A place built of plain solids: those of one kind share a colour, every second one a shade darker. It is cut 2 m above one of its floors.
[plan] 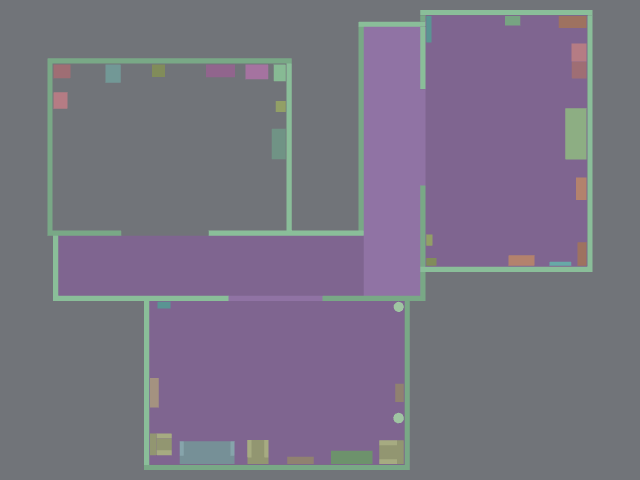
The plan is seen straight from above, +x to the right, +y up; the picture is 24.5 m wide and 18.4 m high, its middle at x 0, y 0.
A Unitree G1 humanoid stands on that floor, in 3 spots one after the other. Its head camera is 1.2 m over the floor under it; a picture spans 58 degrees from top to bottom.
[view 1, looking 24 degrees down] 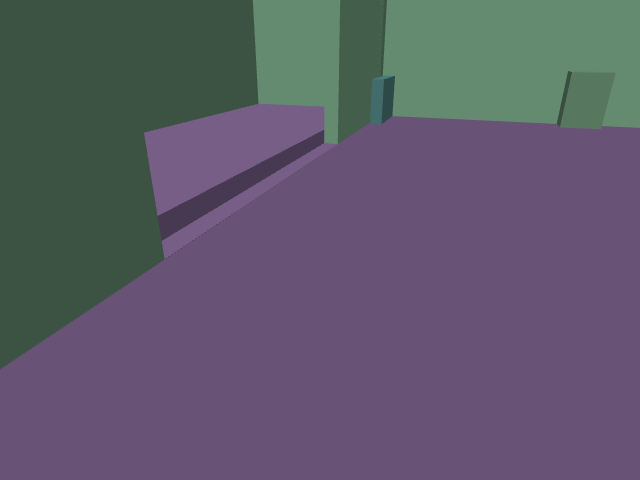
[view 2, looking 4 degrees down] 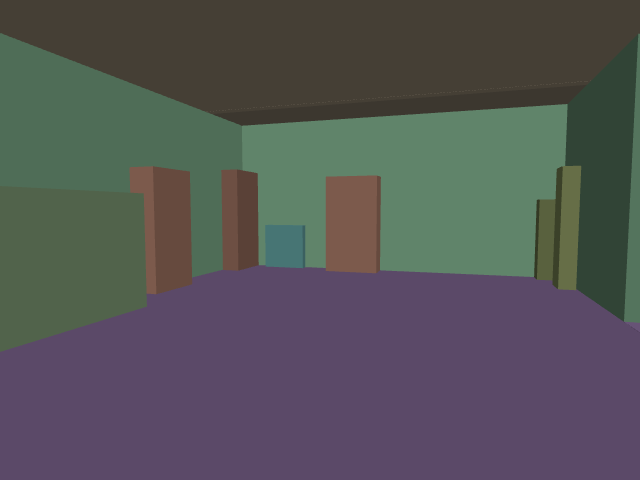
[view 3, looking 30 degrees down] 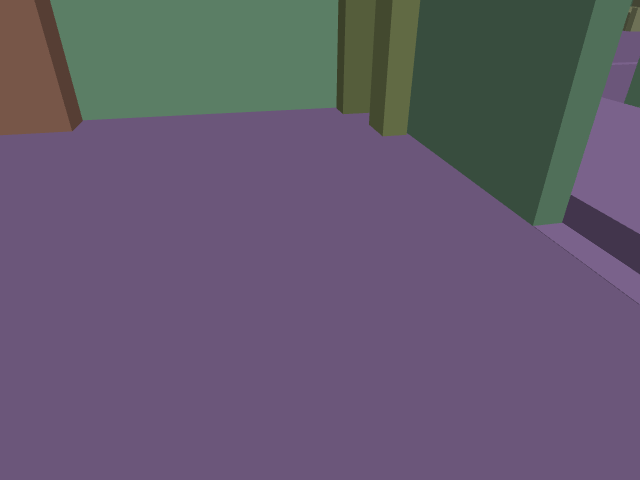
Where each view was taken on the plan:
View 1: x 5.73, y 0.13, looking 109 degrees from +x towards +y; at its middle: floor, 2.95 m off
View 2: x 5.73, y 7.45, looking -72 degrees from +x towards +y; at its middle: wall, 8.94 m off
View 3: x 5.73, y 4.02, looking -102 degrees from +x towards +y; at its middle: floor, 2.40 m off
